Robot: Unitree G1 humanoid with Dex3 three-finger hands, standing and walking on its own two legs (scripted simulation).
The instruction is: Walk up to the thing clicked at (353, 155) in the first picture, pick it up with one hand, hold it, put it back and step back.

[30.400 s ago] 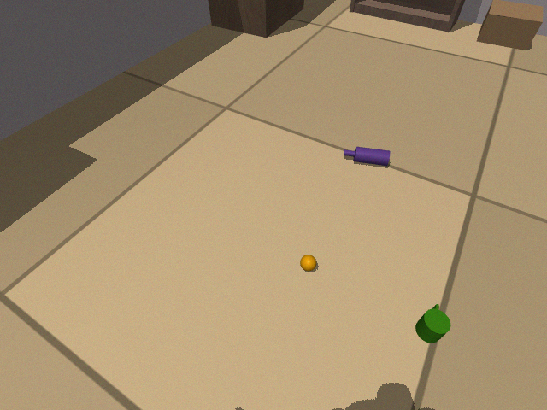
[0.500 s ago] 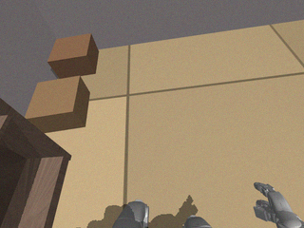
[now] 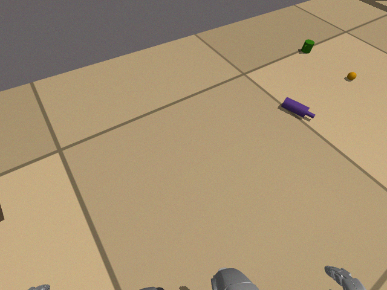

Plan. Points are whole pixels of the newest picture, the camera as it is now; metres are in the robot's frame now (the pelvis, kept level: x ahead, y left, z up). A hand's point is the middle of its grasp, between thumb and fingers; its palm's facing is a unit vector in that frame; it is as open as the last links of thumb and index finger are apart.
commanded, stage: walk up
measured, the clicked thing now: (298, 109) +1.32 -0.88 -0.73
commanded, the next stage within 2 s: stand in 2.00 s
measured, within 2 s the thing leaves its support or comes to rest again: neither
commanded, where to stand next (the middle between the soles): +0.12 -0.03 m, yaw -44 degrees
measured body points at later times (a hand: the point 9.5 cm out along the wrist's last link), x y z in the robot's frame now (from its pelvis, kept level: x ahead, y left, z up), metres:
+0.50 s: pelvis +0.01 -0.03 -0.01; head +0.00 -0.06 +0.44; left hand +0.15 +0.28 -0.09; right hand -0.06 -0.35 -0.14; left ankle +0.14 +0.09 -0.69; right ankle -0.05 -0.14 -0.74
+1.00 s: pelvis +0.08 -0.02 -0.04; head +0.11 -0.07 +0.41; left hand +0.35 +0.19 -0.13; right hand -0.03 -0.34 -0.16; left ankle +0.16 +0.08 -0.74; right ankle +0.07 -0.14 -0.74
